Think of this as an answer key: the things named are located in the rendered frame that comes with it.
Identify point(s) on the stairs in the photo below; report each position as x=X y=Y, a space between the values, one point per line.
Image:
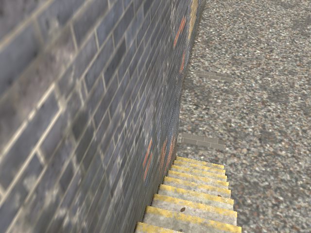
x=192 y=198

